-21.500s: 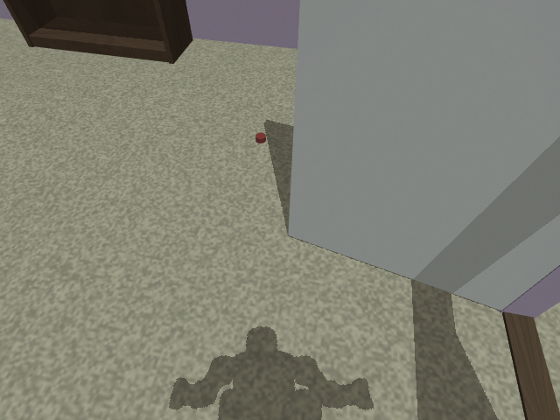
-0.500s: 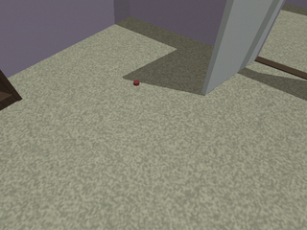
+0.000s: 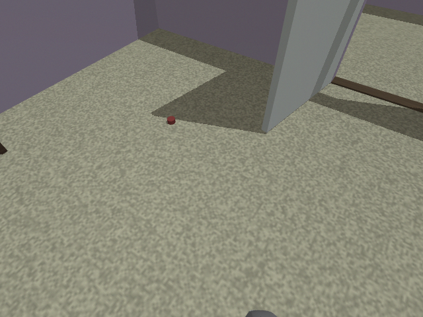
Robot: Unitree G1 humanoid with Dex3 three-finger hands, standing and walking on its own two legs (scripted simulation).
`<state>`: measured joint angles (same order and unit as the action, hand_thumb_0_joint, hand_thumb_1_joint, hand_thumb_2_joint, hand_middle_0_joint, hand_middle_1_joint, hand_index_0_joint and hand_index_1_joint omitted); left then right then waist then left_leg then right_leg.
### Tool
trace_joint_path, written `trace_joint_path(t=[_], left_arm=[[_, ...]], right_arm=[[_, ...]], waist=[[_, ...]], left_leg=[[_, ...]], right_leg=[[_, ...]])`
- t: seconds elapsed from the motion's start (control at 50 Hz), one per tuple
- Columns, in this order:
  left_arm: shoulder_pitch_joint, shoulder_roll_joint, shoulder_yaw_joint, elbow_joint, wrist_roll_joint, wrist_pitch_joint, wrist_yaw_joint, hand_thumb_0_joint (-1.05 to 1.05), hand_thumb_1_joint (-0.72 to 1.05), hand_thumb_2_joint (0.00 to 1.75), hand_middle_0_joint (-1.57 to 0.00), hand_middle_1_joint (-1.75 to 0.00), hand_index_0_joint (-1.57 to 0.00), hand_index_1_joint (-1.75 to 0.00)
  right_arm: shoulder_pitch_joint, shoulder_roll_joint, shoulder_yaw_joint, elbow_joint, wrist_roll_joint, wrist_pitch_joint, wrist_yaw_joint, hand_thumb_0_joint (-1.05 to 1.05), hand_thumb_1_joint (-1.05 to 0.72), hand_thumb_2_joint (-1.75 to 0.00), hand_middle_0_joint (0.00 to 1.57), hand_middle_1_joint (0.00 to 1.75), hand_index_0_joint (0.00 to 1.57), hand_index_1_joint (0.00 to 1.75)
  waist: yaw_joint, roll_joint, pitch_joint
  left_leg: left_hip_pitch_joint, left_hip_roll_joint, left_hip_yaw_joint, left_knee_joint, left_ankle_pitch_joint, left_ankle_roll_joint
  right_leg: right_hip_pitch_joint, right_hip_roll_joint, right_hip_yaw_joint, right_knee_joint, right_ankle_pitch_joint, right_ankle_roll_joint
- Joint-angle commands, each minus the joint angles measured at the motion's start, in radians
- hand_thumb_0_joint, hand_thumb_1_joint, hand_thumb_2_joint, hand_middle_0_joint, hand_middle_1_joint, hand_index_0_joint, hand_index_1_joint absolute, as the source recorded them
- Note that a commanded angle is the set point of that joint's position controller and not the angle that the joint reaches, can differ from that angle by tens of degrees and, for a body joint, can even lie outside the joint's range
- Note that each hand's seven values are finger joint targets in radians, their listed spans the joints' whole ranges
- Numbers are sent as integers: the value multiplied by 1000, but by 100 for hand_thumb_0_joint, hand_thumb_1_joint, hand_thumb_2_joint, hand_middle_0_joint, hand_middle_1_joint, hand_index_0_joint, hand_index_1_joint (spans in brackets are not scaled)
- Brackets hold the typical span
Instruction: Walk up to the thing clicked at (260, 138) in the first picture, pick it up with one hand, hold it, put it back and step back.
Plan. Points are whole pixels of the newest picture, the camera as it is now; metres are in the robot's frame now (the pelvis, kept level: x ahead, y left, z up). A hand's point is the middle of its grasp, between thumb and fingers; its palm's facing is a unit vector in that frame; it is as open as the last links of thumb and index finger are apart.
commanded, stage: walk up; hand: left
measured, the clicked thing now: (171, 120) +1.47 +0.25 -0.76
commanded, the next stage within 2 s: none
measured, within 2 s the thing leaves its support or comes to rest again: neither
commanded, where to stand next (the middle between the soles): +1.08 +0.03 m, yaw +0 degrees
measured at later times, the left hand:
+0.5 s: hand (100, 289) +0.21 +0.25 -0.16, palm faces +0.07 -0.94 -0.35, open 7.4 cm
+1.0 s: hand (123, 169) +0.54 +0.26 -0.14, palm faces +0.00 -0.90 -0.43, open 7.4 cm
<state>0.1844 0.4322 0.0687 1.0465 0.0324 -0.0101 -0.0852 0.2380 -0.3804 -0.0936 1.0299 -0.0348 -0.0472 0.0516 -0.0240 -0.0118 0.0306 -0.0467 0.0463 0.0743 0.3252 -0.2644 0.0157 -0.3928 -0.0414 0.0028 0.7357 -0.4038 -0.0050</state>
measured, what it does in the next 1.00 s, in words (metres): walks ahead: right foot, then left foot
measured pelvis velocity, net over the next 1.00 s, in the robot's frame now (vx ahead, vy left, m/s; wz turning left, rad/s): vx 0.45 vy -0.03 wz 0.01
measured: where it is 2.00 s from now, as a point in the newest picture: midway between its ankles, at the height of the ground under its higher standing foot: (206, 191)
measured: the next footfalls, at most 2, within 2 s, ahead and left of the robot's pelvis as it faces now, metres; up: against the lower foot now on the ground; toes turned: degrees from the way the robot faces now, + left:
right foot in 0.10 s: +0.15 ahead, -0.16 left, +0.00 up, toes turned -4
left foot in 0.54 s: +0.38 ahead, +0.13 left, +0.00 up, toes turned +8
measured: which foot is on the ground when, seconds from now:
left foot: down 0.00-0.10, up 0.12-0.52, down 0.54-0.94, up 0.96-1.00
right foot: up 0.00-0.08, down 0.10-0.56, up 0.58-0.92, down 0.94-1.00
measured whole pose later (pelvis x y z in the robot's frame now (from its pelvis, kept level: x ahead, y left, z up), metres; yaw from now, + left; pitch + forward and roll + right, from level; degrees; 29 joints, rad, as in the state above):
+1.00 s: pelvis +0.45 -0.03 -0.03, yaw +0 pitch -3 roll +0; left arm 0.24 0.43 0.08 0.89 0.01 -0.10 -0.07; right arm 0.32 -0.44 -0.06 0.90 -0.01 -0.03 0.05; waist -0.01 0.05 0.05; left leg -0.23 0.08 0.02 0.95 -0.49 0.03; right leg -0.41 -0.05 -0.08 0.70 -0.24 -0.02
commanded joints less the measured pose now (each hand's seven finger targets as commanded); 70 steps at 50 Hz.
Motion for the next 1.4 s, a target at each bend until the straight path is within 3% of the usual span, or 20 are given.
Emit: trace_joint_path(t=[0.0, 0.06, 0.1, 0.12, 0.2, 0.42, 0.5, 0.52, 0.54, 0.56, 0.66, 0.88, 0.9, 0.94, 1.06, 1.22, 1.3, 1.32, 1.34, 1.38], left_arm=[[-39, 178, 52, -106, -1, -44, -11, 0, 90, 90, -20, -30, -20, -30], [258, 244, 95, -12, 4, -63, 23, 0, 90, 90, -20, -30, -20, -30], [272, 371, 107, -76, 14, -76, 49, 0, 90, 90, -20, -30, -20, -30], [113, 378, 100, -132, -5, -79, 47, 0, 90, 90, -20, -30, -20, -30], [-2, 255, 68, -162, -20, -91, 52, 0, 90, 90, -20, -30, -20, -30], [99, 265, 78, -185, -15, -104, 46, 0, 90, 90, -20, -30, -20, -30], [96, 220, 47, -205, -15, -89, 50, 0, 90, 90, -20, -30, -20, -30], [146, 147, 21, -214, -26, -84, 56, 0, 90, 90, -20, -30, -20, -30], [170, 120, 19, -230, -40, -85, 57, 0, 90, 90, -20, -30, -20, -30], [89, 229, 32, -221, -28, -85, 67, 0, 90, 90, -20, -30, -20, -30], [166, 189, 26, -166, -41, -75, 41, 0, 90, 90, -20, -30, -20, -30], [156, 204, 64, -154, -12, -82, 11, 0, 90, 90, -20, -30, -20, -30], [254, 240, 84, -130, -13, -90, 25, 0, 90, 90, -20, -30, -20, -30], [324, 372, 101, -159, -21, -106, 49, 0, 90, 90, -20, -30, -20, -30], [122, 257, 63, -225, -32, -108, 60, 0, 90, 90, -20, -30, -20, -30], [156, 272, 66, -247, -24, -114, 55, 0, 90, 90, -20, -30, -20, -30], [119, 244, 43, -254, -26, -102, 59, 0, 90, 90, -20, -30, -20, -30], [160, 185, 20, -258, -26, -97, 61, 0, 90, 90, -20, -30, -20, -30], [205, 102, 0, -272, -38, -92, 57, 0, 90, 90, -20, -30, -20, -30], [154, 252, 19, -233, -36, -80, 76, 0, 90, 90, -20, -30, -20, -30]], right_arm=[[-149, -300, -67, -132, -11, -22, -1, 0, -90, -90, 20, 30, 20, 30], [-129, -204, -32, -147, -16, -9, -1, 0, -90, -90, 20, 30, 20, 30], [-111, -170, -9, -191, 16, -4, -2, 0, -90, -90, 20, 30, 20, 30], [-107, -251, -30, -169, 16, -3, -8, 0, -90, -90, 20, 30, 20, 30], [59, -260, -34, -81, 28, -4, 9, 0, -90, -90, 20, 30, 20, 30], [-141, -213, -39, -203, 6, -13, 57, 0, -90, -90, 20, 30, 20, 30], [124, -269, -75, -138, -4, -31, 28, 0, -90, -90, 20, 30, 20, 30], [265, -345, -102, -114, -21, -37, 11, 0, -90, -90, 20, 30, 20, 30], [250, -416, -112, -158, -5, -44, 1, 0, -90, -90, 20, 30, 20, 30], [208, -419, -116, -170, 39, -40, 2, 0, -90, -90, 20, 30, 20, 30], [45, -279, -46, -222, 36, -50, -13, 0, -90, -90, 20, 30, 20, 30], [-20, -273, -30, -272, 28, -44, -1, 0, -90, -90, 20, 30, 20, 30], [19, -230, -13, -271, 23, -43, -2, 0, -90, -90, 20, 30, 20, 30], [37, -223, -2, -283, 32, -34, -9, 0, -90, -90, 20, 30, 20, 30], [103, -249, -19, -186, 32, -16, 2, 0, -90, -90, 20, 30, 20, 30], [-65, -208, -25, -247, 17, -24, 37, 0, -90, -90, 20, 30, 20, 30], [95, -243, -51, -196, 15, -35, 26, 0, -90, -90, 20, 30, 20, 30], [228, -300, -74, -164, 4, -41, 13, 0, -90, -90, 20, 30, 20, 30], [251, -393, -95, -193, -2, -47, -1, 0, -90, -90, 20, 30, 20, 30], [151, -381, -89, -222, 48, -40, -8, 0, -90, -90, 20, 30, 20, 30]], waist=[[46, 211, 34], [182, -106, -91], [184, -277, -43], [115, -133, 59], [12, -110, 77], [87, -45, 95], [-64, 90, -82], [-114, 287, -171], [-96, 361, -185], [-102, 179, -170], [12, 156, -9], [96, 38, -23], [142, -101, -73], [155, -254, -63], [36, -144, 15], [78, -105, 27], [-40, 5, -55], [-95, 176, -142], [-80, 378, -156], [-55, 117, -60]], left_leg=[[-182, 197, -130, -133, -309, 145], [-503, 67, 6, 391, -355, 88], [-697, -111, -156, 876, -332, 30], [-672, -22, -261, 892, -228, 31], [-496, 40, -215, 716, -39, 1], [-430, 62, -34, 272, 126, -9], [42, -13, 14, 185, 50, 52], [230, 135, -211, 115, -162, 117], [312, 377, -741, -68, -278, 222], [192, 392, -744, -93, -271, 266], [-106, 250, -198, -59, 123, 189], [-345, 166, -28, 163, -105, 131], [-431, 112, 11, 408, -53, 99], [-686, -66, -41, 874, -283, 25], [-522, 59, -138, 698, -75, 3], [-423, 38, -22, 329, 68, 0], [-43, -25, 34, 221, 95, 32], [135, 49, -102, 147, -54, 83], [250, 321, -609, 5, -231, 163], [39, 367, -621, -68, -248, 244]], right_leg=[[137, -29, -36, -122, 123, 8], [637, 22, -52, -213, 77, -7], [452, -376, 731, -677, -583, -150], [303, -412, 747, -700, -614, -199], [173, -236, 278, -615, -196, -164], [260, -193, 41, -542, 40, -172], [144, -119, -75, -58, 467, -123], [-46, -27, -131, 276, 315, -76], [-298, 145, -40, 437, -118, -44], [-267, 55, 109, 506, -121, -60], [-136, -49, 73, 303, 69, -18], [291, 4, -100, -127, 231, -29], [450, -8, -31, -182, 97, -51], [491, -390, 698, -533, -158, -214], [214, -242, 219, -476, 138, -216], [218, -225, 71, -444, 197, -200], [79, -157, -49, -159, 371, -138], [-22, -86, -104, 144, 346, -102], [-290, 67, -71, 387, -92, -39], [-287, 3, 91, 508, -64, -55]])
